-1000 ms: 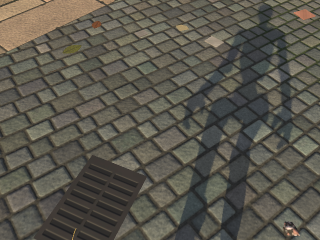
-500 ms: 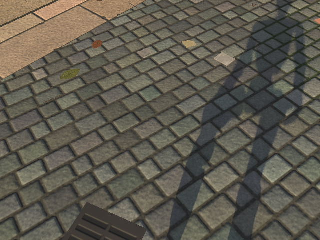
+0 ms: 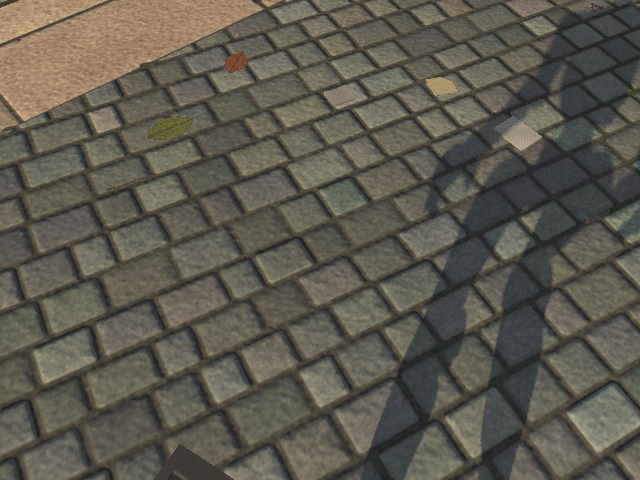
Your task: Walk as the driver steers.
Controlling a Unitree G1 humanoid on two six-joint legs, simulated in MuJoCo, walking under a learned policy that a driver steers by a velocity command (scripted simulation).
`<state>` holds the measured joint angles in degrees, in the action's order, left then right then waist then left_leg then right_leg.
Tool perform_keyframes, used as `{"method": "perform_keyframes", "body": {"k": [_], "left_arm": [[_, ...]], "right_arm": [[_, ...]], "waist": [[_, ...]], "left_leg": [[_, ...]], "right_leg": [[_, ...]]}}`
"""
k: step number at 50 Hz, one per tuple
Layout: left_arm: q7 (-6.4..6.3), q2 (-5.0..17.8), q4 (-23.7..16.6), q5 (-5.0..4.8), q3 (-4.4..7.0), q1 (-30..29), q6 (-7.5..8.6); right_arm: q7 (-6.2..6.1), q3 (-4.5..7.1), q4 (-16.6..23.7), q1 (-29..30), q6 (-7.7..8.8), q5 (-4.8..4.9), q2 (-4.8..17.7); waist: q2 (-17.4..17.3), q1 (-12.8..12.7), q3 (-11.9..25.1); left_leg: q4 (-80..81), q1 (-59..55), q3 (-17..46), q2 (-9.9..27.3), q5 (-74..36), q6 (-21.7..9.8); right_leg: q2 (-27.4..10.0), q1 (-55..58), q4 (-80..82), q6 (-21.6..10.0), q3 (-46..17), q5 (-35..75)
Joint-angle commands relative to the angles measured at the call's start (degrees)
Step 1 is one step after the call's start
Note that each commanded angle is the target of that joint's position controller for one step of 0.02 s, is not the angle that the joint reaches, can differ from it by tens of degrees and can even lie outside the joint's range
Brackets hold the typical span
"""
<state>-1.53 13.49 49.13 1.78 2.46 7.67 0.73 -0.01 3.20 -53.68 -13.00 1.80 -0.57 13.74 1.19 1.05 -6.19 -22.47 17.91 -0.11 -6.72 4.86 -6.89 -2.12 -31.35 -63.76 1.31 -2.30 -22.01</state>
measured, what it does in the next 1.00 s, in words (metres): steps on the spot, turning left: right foot, then left foot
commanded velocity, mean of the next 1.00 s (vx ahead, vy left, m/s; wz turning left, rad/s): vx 0.03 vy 0.00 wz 0.57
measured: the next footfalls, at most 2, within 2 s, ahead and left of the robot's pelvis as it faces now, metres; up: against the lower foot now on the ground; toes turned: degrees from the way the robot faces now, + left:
right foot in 0.36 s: +0.11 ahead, -0.14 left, +0.00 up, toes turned +17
left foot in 0.86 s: +0.01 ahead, +0.05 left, +0.00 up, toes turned +32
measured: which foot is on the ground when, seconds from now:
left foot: down 0.00-0.36, up 0.38-0.84, down 0.86-1.00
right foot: up 0.00-0.34, down 0.36-0.86, up 0.88-1.00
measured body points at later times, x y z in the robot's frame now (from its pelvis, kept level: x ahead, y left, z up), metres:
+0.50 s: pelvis +0.05 -0.06 +0.01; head +0.09 -0.09 +0.46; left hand +0.09 +0.24 -0.08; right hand +0.22 -0.32 -0.13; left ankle +0.01 +0.04 -0.66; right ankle +0.07 -0.15 -0.74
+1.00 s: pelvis +0.02 -0.04 +0.00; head +0.03 +0.01 +0.45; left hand -0.06 +0.25 -0.13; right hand +0.30 -0.19 -0.09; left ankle -0.02 +0.02 -0.74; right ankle +0.07 -0.17 -0.67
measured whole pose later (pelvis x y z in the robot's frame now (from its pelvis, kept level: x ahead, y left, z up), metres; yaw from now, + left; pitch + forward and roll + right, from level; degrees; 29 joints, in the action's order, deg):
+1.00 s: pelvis +0.02 -0.04 +0.00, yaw +35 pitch +0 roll -1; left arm -0.9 18.3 42.8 1.2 3.5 12.4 -3.4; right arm 0.7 3.0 -42.1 -9.5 -2.6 -0.2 16.6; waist 3.1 -1.3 -5.0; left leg -27.5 12.6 1.3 -4.0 14.5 -3.9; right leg -2.8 -24.4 -59.3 1.8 1.7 -26.1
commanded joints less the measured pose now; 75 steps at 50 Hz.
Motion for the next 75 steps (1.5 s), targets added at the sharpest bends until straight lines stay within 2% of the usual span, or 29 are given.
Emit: {"method": "perform_keyframes", "body": {"k": [1, 7, 13, 16, 17, 18, 19, 20, 22, 23, 24, 30, 40, 42, 43, 44, 45, 46, 48, 49, 52, 63, 67, 69, 70, 71, 72, 73, 75], "left_arm": [[-0.29, 4.1, -1.0, 0.14, 1.13, 8.3, -1.88], [-0.75, 5.5, -5.0, -0.35, 1.34, -0.5, -2.78], [-1.38, 5.8, -7.0, -1.72, 0.81, -0.9, -1.64], [-1.70, 5.8, -6.5, -2.28, 0.58, 4.5, -0.75], [-1.96, 6.4, -6.0, -1.89, 0.71, 7.4, -0.28], [-2.45, 10.6, -6.4, -0.91, 1.57, 7.0, -0.01], [-2.44, 16.0, -9.0, -0.57, 2.36, 2.0, -0.50], [-2.09, 14.3, -8.8, -0.08, 2.33, 2.8, -0.92], [-1.50, 8.4, -9.8, -0.75, 0.67, -1.0, -0.90], [-1.50, 8.0, -10.4, -0.62, 0.52, -2.1, -0.95], [-1.61, 8.1, -10.7, -0.47, 0.49, -1.5, -0.95], [-1.25, 10.3, -8.8, -0.39, 1.68, 7.3, -0.84], [0.73, 13.5, -8.5, -0.12, 3.17, 6.3, -1.15], [0.87, 13.9, -8.4, -1.01, 3.35, 5.2, -1.63], [0.99, 13.1, -7.8, -1.07, 3.26, 6.9, -1.85], [1.29, 8.8, -9.2, -0.24, 2.24, 9.5, -2.39], [0.23, 7.9, -12.6, -0.08, 1.54, 4.5, -3.45], [-0.09, 10.0, -12.2, -0.32, 1.95, 3.0, -4.11], [0.32, 10.2, -10.7, -1.26, 2.21, 3.8, -3.62], [0.54, 11.1, -10.3, -0.54, 2.57, 4.4, -3.43], [1.20, 10.7, -9.7, -0.37, 2.55, 5.9, -3.65], [0.53, 8.4, -10.7, -1.03, 1.63, 1.7, -3.92], [0.08, 7.8, -10.1, -1.68, 1.14, 3.3, -3.47], [-0.32, 6.3, -8.5, -1.50, 0.55, 7.0, -2.83], [-0.73, 6.9, -8.4, -0.78, 0.35, 7.2, -2.08], [-1.08, 10.1, -9.1, 0.38, 0.34, 6.9, -1.26], [-0.48, 12.9, -9.5, -0.27, 0.69, 3.0, -1.35], [-0.01, 10.4, -9.3, -0.60, 0.15, 2.2, -1.08], [0.24, 7.9, -8.8, -0.68, -0.97, 0.4, -0.69]], "right_arm": [[-0.11, 2.15, 4.2, -0.7, -0.08, -0.38, 8.9], [-0.56, 3.15, 5.3, -4.1, -2.06, -0.43, 10.1], [-0.37, 3.88, 6.7, -3.7, -3.13, -0.98, 10.9], [-0.14, 4.03, 7.7, -0.6, -3.75, -0.38, 11.0], [-0.27, 3.88, 8.3, 1.0, -3.93, 0.26, 10.5], [-0.44, 3.09, 9.1, -0.5, -3.87, 0.74, 7.1], [-0.78, 2.64, 10.2, -3.7, -3.61, 1.07, 4.8], [-0.86, 3.85, 9.2, -2.4, -3.71, -1.22, 10.5], [-0.18, 4.43, 7.7, -3.5, -4.40, -1.31, 10.7], [0.42, 4.38, 7.4, -4.3, -4.98, -1.23, 10.4], [1.09, 4.18, 7.3, -4.7, -5.39, -1.04, 10.1], [2.22, 2.89, 10.3, 2.1, -6.28, -0.26, 8.6], [2.96, 1.42, 14.5, 5.7, -6.17, 0.67, 7.3], [2.56, 1.42, 14.2, 3.1, -5.47, 0.00, 7.2], [1.88, 1.78, 13.6, 1.1, -4.68, -0.86, 8.8], [1.12, 2.92, 14.2, 0.1, -3.70, -1.49, 15.1], [1.21, 4.51, 14.4, -3.0, -3.60, -0.04, 20.4], [1.19, 4.04, 13.5, -4.7, -3.60, 0.55, 17.4], [0.40, 2.34, 14.2, 2.6, -3.86, 0.30, 12.5], [-0.13, 2.09, 14.6, 4.2, -3.84, 0.56, 11.7], [0.08, 2.13, 14.3, 2.2, -3.46, 0.64, 12.2], [-0.07, 1.62, 12.6, -1.7, -3.18, -0.87, 12.0], [-0.20, 1.06, 11.7, 0.0, -3.40, -0.99, 11.5], [-0.59, 0.36, 11.2, 1.9, -3.57, -0.16, 10.3], [-0.80, -0.33, 10.9, 1.0, -3.32, 0.07, 8.5], [-0.79, -1.21, 10.8, -2.0, -3.01, 0.03, 5.2], [-1.10, -0.48, 10.4, -2.0, -3.51, 0.36, 7.7], [-1.09, 0.00, 9.4, -1.8, -3.90, -0.44, 9.6], [-0.53, -0.04, 8.0, -1.2, -4.09, 0.06, 8.3]], "waist": [[-4.2, -2.7, 11.3], [-6.8, 0.8, 8.6], [-8.4, 1.2, 9.0], [-8.7, -1.7, 9.4], [-7.5, -3.5, 9.1], [1.0, -1.7, 9.0], [12.6, 1.1, 8.4], [8.2, -0.2, 7.7], [2.9, 2.5, 5.1], [5.0, 3.0, 5.7], [7.1, 2.4, 6.0], [7.3, -2.5, 7.2], [9.7, -2.9, 8.0], [7.4, -0.5, 8.7], [2.0, 0.7, 9.5], [-14.2, -0.8, 10.0], [-16.3, 2.2, 8.9], [-9.3, 2.8, 8.2], [-7.4, -1.1, 4.0], [-8.7, -1.6, 4.6], [-6.6, -1.6, 8.6], [-7.7, 0.9, 7.2], [-7.9, -0.1, 7.2], [-6.3, -3.0, 7.2], [-3.5, -2.7, 7.7], [6.3, -0.9, 9.4], [9.8, 0.1, 6.2], [8.0, -0.2, 5.2], [7.0, 0.4, 3.9]], "left_leg": [[5.6, -3.0, 14.5, 15.0, -23.7, -8.4], [7.7, -6.2, 22.7, 14.4, 2.6, -6.7], [3.6, -8.7, 28.0, 14.3, -6.4, -6.2], [0.9, -6.8, 29.7, 12.3, -9.9, -3.3], [-1.2, -3.2, 28.5, 9.9, -5.1, -0.6], [-8.6, 2.9, 22.7, 4.7, 9.7, 3.1], [-20.2, 14.2, 9.4, -5.2, 27.0, 5.9], [-32.2, 13.0, 7.0, -0.9, 29.2, 6.7], [-40.5, 11.0, 7.0, 1.1, 23.0, 7.5], [-43.5, 11.7, 6.2, 1.1, 20.4, 8.0], [-45.7, 12.7, 5.3, 1.1, 19.7, 8.9], [-39.2, 16.4, 2.8, 3.2, 19.2, 11.2], [-17.0, 0.3, -4.0, 5.3, 20.6, 6.9], [-5.1, -6.8, -4.6, 4.5, 12.5, 5.2], [2.8, -13.3, -0.1, 5.7, 6.1, 4.3], [7.0, -21.0, 20.2, 20.9, -6.3, 1.1], [4.9, -16.0, 30.8, 30.1, -21.6, -9.1], [3.8, -16.3, 26.3, 27.6, -23.7, -11.2], [4.3, -12.9, 17.7, 19.3, -18.5, -7.0], [4.2, -13.7, 16.3, 17.0, -18.9, -5.7], [3.5, -15.2, 16.2, 15.7, -21.8, -5.4], [4.3, -11.1, 22.3, 16.0, -8.6, -6.4], [2.4, -7.8, 23.7, 15.6, -11.7, -5.1], [0.1, -4.6, 23.3, 13.6, -9.9, -2.1], [-1.0, -1.2, 22.7, 11.7, -3.4, 1.0], [-8.8, 1.5, 16.8, 6.6, 9.3, 3.8], [-10.4, 0.1, 9.2, 0.4, 21.4, 4.5], [-15.7, -2.8, 8.4, 2.3, 23.5, 5.1], [-17.0, -3.5, 7.6, 2.7, 20.5, 5.9]], "right_leg": [[0.1, 3.9, 2.1, 1.2, 0.7, 2.8], [0.5, -0.9, 10.1, 1.8, -1.2, 3.6], [3.9, 5.4, 20.6, 0.1, -1.6, -1.8], [5.4, 15.3, 34.4, -1.4, -1.1, 1.1], [4.2, 21.6, 43.8, -1.8, -1.5, 6.6], [-5.7, 26.6, 51.2, -4.1, -10.6, 5.2], [-20.5, 29.6, 52.9, -10.1, -26.4, 14.5], [-22.4, 23.2, 50.3, -15.2, -24.7, 24.4], [-14.7, 20.1, 48.2, -13.0, -13.0, 28.9], [-11.7, 21.6, 47.3, -11.3, -8.8, 29.8], [-10.5, 23.0, 46.3, -11.2, -6.1, 34.3], [-12.5, 33.3, 43.5, -13.0, -2.8, 41.8], [-15.7, 26.9, 40.0, -12.0, 3.0, 37.4], [-15.1, 23.4, 34.5, -8.7, 5.7, 32.0], [-13.4, 18.2, 28.0, -5.2, 8.3, 24.2], [-6.8, 4.9, 12.6, -1.1, 13.1, -4.0], [1.3, -2.4, 4.3, 0.5, 7.1, -16.8], [-0.6, -2.6, -0.6, 0.6, 2.5, -14.4], [-1.8, -2.3, 1.3, 0.5, 0.5, -4.8], [-1.6, -1.8, 1.9, 0.7, 0.8, -2.2], [-0.1, 0.1, 1.2, 1.4, 0.9, 0.4], [1.7, 5.8, 16.2, -0.1, 0.7, -1.3], [3.2, 14.5, 25.7, -1.8, 1.4, -1.7], [3.3, 23.6, 40.8, -2.8, 1.9, 7.2], [-0.7, 29.1, 46.9, -3.2, -2.3, 12.6], [-12.6, 32.4, 51.0, -5.2, -14.6, 15.8], [-17.7, 22.0, 50.2, -12.0, -19.4, 22.6], [-17.3, 19.2, 50.2, -14.6, -18.6, 22.5], [-12.1, 18.5, 49.7, -12.5, -12.8, 21.0]]}}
